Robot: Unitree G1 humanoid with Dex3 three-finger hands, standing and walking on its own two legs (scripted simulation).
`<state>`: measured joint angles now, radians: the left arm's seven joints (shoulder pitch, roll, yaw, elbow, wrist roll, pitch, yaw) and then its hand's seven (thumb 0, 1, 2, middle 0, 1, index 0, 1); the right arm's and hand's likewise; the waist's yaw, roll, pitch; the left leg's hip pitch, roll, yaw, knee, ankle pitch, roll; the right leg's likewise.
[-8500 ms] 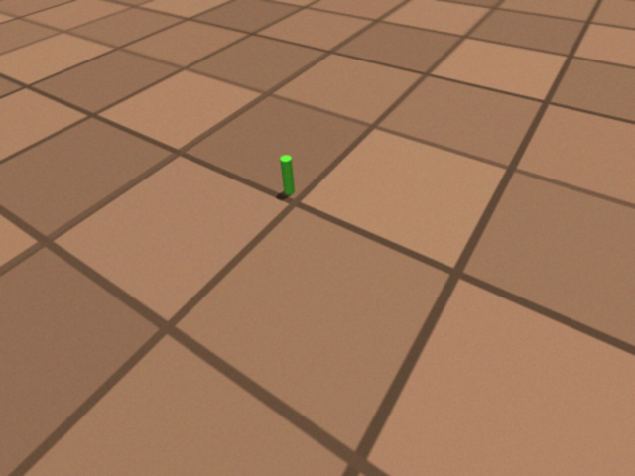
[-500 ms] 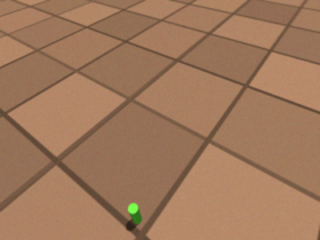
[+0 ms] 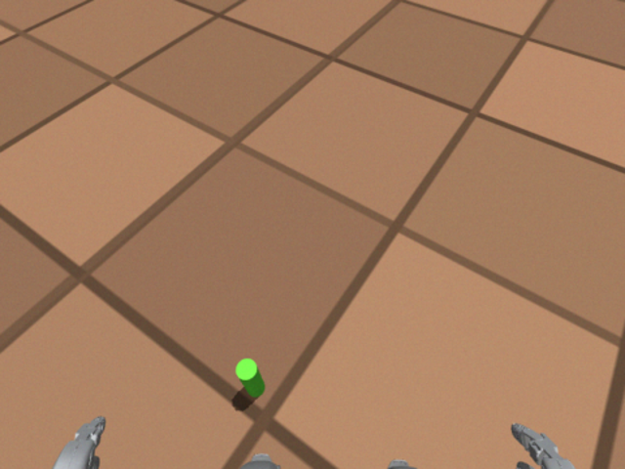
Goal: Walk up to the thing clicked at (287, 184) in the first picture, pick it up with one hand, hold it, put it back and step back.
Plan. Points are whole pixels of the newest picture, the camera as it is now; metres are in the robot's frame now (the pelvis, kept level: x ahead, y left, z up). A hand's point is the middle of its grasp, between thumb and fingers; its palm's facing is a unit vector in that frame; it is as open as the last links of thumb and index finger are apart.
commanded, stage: go down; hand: left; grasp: from the side
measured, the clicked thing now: (251, 379) +0.39 +0.19 -0.62
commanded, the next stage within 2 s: none
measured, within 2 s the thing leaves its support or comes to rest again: neither
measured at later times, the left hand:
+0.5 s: hand out of the picture +0.14 +0.28 -0.15, palm faces +0.11 -0.95 -0.29, open 17.4 cm
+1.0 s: hand (121, 413) +0.25 +0.34 -0.23, palm faces +0.15 -0.97 -0.22, open 17.4 cm
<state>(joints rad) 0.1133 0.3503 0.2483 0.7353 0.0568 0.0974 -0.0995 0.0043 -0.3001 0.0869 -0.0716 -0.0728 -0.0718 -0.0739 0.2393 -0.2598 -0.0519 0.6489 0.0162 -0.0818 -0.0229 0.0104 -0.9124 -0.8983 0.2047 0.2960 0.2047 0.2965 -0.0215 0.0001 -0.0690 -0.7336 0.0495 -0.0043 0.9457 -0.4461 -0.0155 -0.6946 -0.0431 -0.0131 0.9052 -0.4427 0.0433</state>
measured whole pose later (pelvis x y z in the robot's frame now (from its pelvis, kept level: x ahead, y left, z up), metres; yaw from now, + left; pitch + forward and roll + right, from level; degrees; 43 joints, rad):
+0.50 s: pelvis -0.01 +0.00 -0.04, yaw +0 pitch +18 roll -3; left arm 0.28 0.37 0.31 0.40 -0.01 0.21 -0.16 0.00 -0.53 0.01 -0.09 -0.04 -0.08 -0.05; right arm 0.20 -0.23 -0.01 0.53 -0.01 -0.16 -0.07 0.01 -0.91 -0.90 0.21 0.30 0.21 0.30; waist -0.03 0.00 -0.13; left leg -0.99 0.05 -0.05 1.20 -0.54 -0.02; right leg -0.93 -0.04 -0.04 1.15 -0.54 0.04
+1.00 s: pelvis -0.05 -0.01 -0.17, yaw -1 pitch +31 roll -4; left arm -0.17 0.58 0.59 0.76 -0.11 -0.21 -0.43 -0.01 -0.54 0.06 -0.06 -0.07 -0.06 -0.08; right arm 0.14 -0.29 0.01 0.62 -0.02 -0.18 -0.06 0.01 -0.90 -0.90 0.21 0.30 0.21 0.30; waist -0.04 -0.01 -0.16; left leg -1.61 0.05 -0.08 1.71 -0.64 -0.03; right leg -1.55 -0.03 -0.03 1.68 -0.66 0.03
